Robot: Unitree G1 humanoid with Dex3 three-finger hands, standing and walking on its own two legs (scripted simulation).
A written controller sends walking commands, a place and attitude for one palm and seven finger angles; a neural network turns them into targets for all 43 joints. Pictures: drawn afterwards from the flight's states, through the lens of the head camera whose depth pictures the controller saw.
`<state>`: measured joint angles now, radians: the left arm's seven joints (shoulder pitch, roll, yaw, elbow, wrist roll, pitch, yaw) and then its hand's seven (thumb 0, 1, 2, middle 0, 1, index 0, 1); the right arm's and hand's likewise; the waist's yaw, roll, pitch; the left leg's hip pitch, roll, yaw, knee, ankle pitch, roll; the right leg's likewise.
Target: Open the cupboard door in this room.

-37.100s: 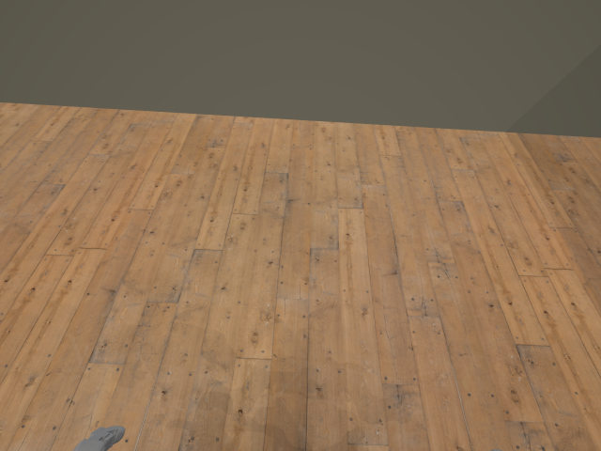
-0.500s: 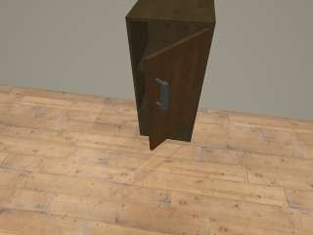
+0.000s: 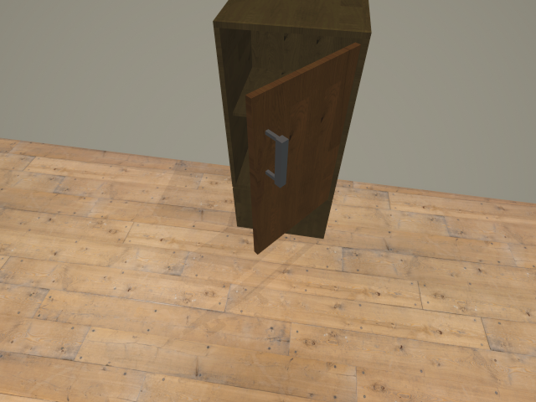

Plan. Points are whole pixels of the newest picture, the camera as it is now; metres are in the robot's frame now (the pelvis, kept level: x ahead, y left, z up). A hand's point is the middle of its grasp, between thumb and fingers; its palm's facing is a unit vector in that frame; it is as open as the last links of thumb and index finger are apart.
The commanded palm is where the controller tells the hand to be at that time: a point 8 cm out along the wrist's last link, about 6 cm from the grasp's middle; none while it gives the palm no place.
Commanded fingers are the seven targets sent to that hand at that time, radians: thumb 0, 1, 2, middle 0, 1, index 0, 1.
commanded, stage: look to check the result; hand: left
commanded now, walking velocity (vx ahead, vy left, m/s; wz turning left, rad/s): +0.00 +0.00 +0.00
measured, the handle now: (275, 158) +0.65 +0.02 -0.05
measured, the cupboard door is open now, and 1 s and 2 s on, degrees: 53 53 53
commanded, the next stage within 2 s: walk to a spot facing it in 0.32 s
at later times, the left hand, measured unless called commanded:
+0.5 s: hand out of the picture +0.00 +0.16 -0.18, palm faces +0.03 -0.98 -0.18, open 7.4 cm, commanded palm none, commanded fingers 0.00 0.90 0.90 -0.20 -0.30 -0.20 -0.30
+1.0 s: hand out of the picture +0.10 +0.17 -0.17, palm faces -0.14 -0.94 -0.31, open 7.4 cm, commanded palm none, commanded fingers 0.00 0.90 0.90 -0.20 -0.30 -0.20 -0.30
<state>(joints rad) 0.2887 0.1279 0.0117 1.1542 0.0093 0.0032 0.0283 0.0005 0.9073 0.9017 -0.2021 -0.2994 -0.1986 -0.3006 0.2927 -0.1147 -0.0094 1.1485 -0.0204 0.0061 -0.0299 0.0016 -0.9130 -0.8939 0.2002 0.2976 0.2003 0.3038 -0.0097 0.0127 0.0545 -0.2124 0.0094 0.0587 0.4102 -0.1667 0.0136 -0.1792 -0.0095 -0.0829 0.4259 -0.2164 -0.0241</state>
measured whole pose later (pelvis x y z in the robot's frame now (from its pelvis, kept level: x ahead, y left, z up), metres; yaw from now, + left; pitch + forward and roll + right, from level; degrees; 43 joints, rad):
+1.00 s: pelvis +0.00 -0.03 -0.01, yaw -13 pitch +0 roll +2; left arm 0.20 0.20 0.09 0.97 0.02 0.03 0.01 0.00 0.91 0.90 -0.20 -0.30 -0.20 -0.30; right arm 0.16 -0.22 -0.08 1.00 -0.02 0.06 -0.03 0.00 -0.91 -0.89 0.20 0.30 0.20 0.30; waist 0.02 0.03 0.11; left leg -0.43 0.06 0.07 0.99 -0.47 -0.03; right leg -0.30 0.05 0.01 0.60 -0.31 -0.07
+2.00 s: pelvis +0.03 -0.03 -0.01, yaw -50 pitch +1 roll +0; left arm 0.19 0.22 0.06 0.90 0.02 0.05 -0.02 0.00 0.90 0.90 -0.21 -0.30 -0.20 -0.30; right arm 0.21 -0.23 -0.05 0.88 -0.01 0.02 -0.01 0.01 -0.91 -0.89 0.20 0.30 0.20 0.30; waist -0.01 -0.03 0.06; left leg -0.33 0.03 0.05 0.64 -0.39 -0.06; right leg -0.31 0.06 0.13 0.58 -0.29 -0.01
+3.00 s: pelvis +0.16 -0.37 +0.00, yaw -77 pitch +0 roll +0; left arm 0.27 0.22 0.08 1.03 0.03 -0.01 -0.03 0.01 0.91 0.90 -0.20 -0.30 -0.20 -0.30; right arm 0.23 -0.15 -0.03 0.96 -0.03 -0.08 -0.02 0.00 -0.93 -0.89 0.20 0.30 0.20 0.30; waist 0.03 -0.04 0.06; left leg -0.24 0.05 0.14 0.47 -0.24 0.02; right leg -0.52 -0.04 -0.01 1.18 -0.29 -0.01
